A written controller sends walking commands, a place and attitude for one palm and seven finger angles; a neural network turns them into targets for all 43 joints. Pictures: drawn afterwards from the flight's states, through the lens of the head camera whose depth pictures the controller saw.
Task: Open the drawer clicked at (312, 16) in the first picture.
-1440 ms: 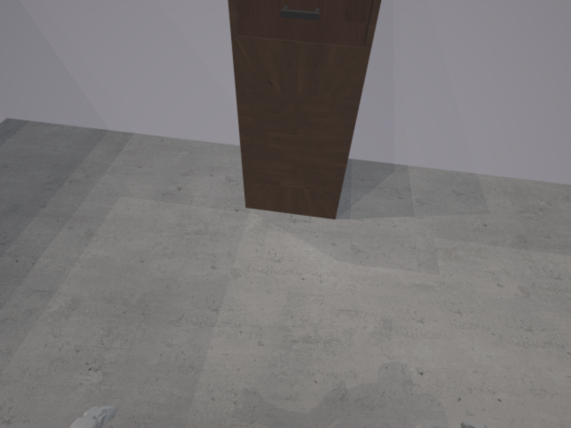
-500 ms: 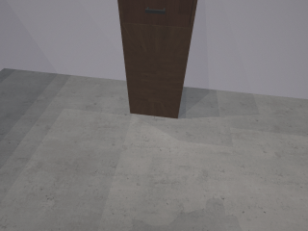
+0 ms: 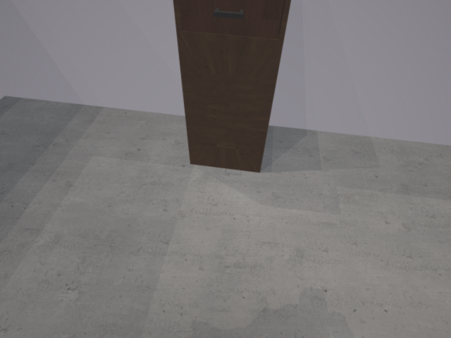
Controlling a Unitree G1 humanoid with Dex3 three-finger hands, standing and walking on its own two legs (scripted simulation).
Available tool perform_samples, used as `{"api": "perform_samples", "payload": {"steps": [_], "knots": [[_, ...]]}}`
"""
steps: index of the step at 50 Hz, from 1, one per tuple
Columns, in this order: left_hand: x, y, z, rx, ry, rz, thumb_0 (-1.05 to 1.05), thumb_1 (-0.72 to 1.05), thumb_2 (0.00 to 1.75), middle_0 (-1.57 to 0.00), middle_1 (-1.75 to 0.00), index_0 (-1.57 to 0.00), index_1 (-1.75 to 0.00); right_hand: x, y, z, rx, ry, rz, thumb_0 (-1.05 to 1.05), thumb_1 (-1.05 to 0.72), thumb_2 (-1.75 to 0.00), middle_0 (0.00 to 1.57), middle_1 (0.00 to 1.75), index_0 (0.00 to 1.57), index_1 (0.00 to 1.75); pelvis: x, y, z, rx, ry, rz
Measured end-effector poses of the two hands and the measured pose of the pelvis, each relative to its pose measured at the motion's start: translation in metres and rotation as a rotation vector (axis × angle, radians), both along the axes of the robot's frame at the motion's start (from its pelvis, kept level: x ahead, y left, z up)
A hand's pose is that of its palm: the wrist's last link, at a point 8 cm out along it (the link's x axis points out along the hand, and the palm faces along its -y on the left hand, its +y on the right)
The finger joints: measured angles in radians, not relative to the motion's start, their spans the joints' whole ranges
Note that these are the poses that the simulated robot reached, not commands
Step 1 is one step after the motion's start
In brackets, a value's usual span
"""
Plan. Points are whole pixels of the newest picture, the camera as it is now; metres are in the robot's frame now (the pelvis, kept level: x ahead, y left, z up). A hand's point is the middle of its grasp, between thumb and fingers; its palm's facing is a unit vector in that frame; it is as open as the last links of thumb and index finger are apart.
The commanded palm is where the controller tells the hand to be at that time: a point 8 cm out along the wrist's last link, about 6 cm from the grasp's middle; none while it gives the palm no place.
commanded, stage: walk to a spot facing it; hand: left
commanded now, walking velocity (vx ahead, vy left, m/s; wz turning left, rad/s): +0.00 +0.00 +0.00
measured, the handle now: (229, 12) +1.16 +0.06 +0.12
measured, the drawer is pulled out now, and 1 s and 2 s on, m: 0.00 0.00 0.00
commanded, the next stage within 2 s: take the last steps up to it in 0.82 s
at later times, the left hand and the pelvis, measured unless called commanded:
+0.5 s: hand out of the picture +0.06 +0.16 -0.19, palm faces -0.05 -0.98 -0.20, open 7.4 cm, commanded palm none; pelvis +0.07 -0.03 -0.02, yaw -5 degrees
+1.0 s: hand (152, 289) +0.26 +0.19 -0.20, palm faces -0.14 -0.98 -0.16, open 7.4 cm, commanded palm none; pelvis +0.27 +0.01 -0.02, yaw -14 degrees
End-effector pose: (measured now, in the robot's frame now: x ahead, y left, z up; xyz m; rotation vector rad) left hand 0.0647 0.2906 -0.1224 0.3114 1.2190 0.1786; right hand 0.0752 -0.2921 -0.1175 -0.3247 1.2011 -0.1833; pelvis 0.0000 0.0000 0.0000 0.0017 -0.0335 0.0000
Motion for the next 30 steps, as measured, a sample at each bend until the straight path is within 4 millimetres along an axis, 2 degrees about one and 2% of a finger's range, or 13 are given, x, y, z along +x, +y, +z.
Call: {"api": "perform_samples", "payload": {"steps": [7,11,19,24,27,30], "knots": [[0.001,0.001,0.002,0.006,-0.002,0.004,0.01,0.90,0.89,-0.20,-0.30,-0.20,-0.30,0.004,0.002,0.000,0.003,-0.007,0.004,0.00,-0.91,-0.89,0.21,0.30,0.20,0.30,0.001,0.000,0.000,0.001,-0.002,-0.001],[-0.004,-0.006,-0.004,-0.008,0.023,0.012,0.01,0.90,0.89,-0.20,-0.30,-0.20,-0.30,0.000,0.010,-0.007,0.023,0.004,-0.008,0.00,-0.91,-0.89,0.20,0.30,0.20,0.30,0.008,0.000,-0.002,0.001,0.002,-0.018],[-0.019,-0.043,-0.026,-0.092,0.159,0.005,0.01,0.90,0.89,-0.20,-0.30,-0.20,-0.30,-0.031,0.030,-0.032,0.111,0.081,-0.116,0.00,-0.91,-0.89,0.20,0.30,0.20,0.30,0.039,-0.008,-0.012,0.018,0.016,-0.088],[-0.004,-0.076,-0.033,-0.118,0.176,0.012,0.01,0.90,0.89,-0.20,-0.30,-0.20,-0.30,-0.054,0.029,-0.049,0.155,0.193,-0.192,0.00,-0.91,-0.89,0.20,0.30,0.20,0.30,0.067,-0.025,-0.020,0.001,0.014,-0.094],[-0.003,-0.091,-0.029,-0.131,0.165,0.052,0.01,0.90,0.89,-0.20,-0.30,-0.20,-0.30,-0.043,0.028,-0.043,0.163,0.245,-0.186,0.01,-0.91,-0.89,0.20,0.30,0.20,0.30,0.085,-0.031,-0.015,0.008,0.016,-0.103],[-0.008,-0.103,-0.023,-0.148,0.232,0.062,0.01,0.90,0.89,-0.20,-0.30,-0.20,-0.30,-0.008,0.026,-0.035,0.164,0.198,-0.192,0.01,-0.91,-0.89,0.20,0.30,0.20,0.30,0.104,-0.032,-0.008,0.012,0.019,-0.126]]}}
